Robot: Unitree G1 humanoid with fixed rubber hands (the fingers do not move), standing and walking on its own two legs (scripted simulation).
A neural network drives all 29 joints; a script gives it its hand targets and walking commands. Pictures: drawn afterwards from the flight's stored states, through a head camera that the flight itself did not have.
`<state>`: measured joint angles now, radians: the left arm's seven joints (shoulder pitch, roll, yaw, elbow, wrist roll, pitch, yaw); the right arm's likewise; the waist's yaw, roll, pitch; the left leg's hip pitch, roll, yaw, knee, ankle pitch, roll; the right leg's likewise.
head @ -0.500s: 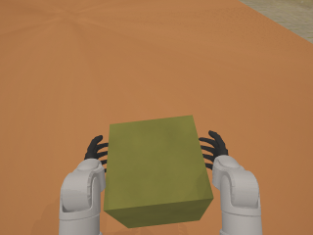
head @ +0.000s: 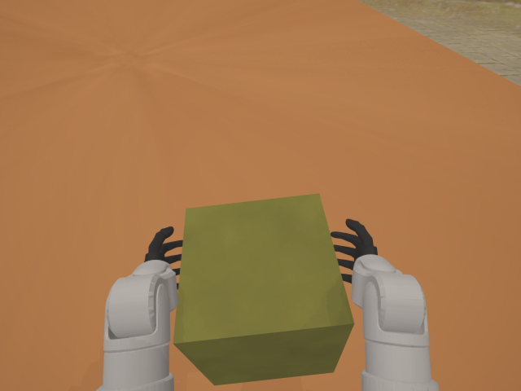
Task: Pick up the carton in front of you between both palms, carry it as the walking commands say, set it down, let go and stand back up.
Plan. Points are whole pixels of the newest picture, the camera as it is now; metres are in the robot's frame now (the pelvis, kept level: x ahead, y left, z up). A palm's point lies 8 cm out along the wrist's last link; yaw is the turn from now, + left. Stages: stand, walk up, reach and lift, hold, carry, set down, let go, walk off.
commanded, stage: carry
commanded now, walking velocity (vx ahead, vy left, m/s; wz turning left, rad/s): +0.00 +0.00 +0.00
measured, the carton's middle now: (263, 295) +0.30 +0.00 +0.01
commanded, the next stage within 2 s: hold in 1.40 s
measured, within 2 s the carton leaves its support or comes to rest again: neither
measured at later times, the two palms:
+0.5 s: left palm (154, 274) +0.29 +0.16 +0.08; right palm (353, 270) +0.29 -0.13 +0.09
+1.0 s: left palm (156, 303) +0.26 +0.16 +0.05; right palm (354, 302) +0.26 -0.14 +0.05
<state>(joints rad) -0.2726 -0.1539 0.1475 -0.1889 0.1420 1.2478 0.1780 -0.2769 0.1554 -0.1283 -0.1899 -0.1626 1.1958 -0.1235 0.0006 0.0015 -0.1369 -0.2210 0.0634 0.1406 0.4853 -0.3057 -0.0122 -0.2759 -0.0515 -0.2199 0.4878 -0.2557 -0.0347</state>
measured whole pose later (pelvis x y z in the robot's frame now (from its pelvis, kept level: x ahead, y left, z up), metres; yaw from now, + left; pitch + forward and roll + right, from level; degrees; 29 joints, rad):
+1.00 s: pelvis -0.02 +0.01 +0.00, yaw +0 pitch +2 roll +0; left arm -0.24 -0.15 0.16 0.16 0.25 0.86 0.05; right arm -0.23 0.14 -0.16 0.16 -0.26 0.84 -0.05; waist 0.00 0.00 -0.12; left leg -0.24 0.05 0.16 0.51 -0.29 0.01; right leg -0.30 -0.07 -0.20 0.50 -0.23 -0.02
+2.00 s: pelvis -0.07 +0.00 -0.02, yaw +6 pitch +3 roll +0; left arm -0.67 -0.22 0.61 0.62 0.54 0.42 0.00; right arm -0.66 0.20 -0.58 0.61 -0.52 0.44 0.02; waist -0.01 0.01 0.12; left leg -0.47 -0.04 -0.05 0.69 -0.27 0.00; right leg -0.49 0.04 0.04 0.69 -0.25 -0.02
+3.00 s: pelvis -0.12 -0.01 -0.28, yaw +8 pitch +46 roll +2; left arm -0.99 -0.08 0.45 0.69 0.16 0.21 0.21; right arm -1.02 -0.06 -0.38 0.75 -0.18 0.24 -0.10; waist -0.02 0.03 -0.12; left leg -2.05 -0.14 -0.05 1.77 -0.52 -0.05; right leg -2.08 0.10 0.06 1.77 -0.49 0.02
